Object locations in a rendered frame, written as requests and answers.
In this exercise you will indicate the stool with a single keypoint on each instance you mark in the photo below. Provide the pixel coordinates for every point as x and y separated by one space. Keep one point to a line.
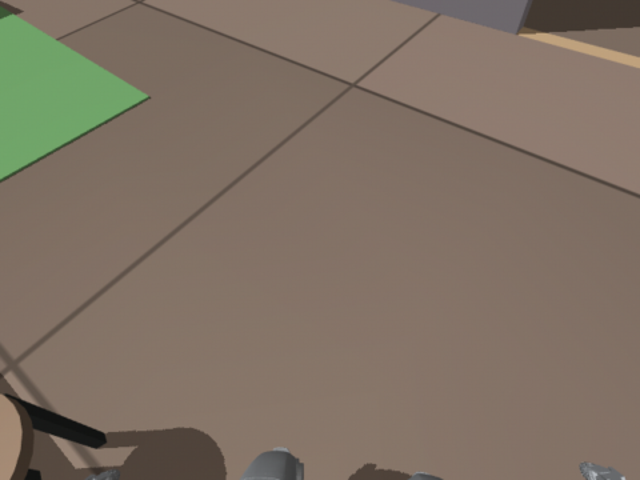
18 418

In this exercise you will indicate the right robot hand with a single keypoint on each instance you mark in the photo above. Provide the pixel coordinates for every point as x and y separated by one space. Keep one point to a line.
592 471

